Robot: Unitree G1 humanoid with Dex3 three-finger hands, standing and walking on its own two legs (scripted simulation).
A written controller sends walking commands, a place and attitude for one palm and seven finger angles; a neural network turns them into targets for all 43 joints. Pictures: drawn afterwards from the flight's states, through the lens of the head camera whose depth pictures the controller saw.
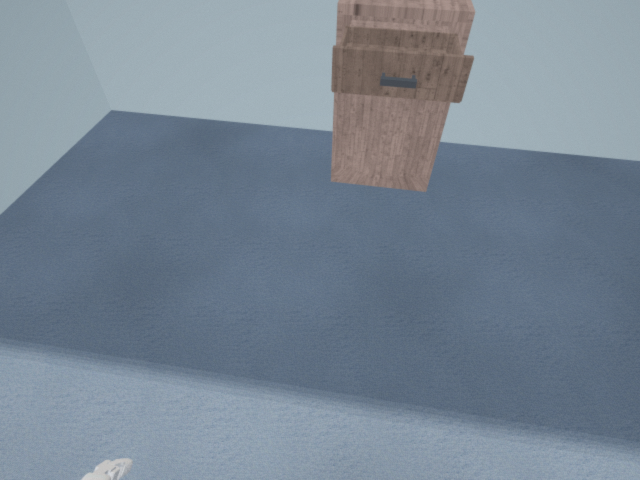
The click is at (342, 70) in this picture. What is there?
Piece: drawer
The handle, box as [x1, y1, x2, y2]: [380, 73, 416, 88]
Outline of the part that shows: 382,73 380,85 415,88 415,75 412,75 411,79 387,77 384,75 384,73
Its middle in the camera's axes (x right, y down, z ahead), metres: +0.24 -0.50 +1.22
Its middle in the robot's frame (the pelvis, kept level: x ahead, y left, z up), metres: +1.25 -0.19 -0.07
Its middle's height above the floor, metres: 0.70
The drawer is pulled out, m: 0.30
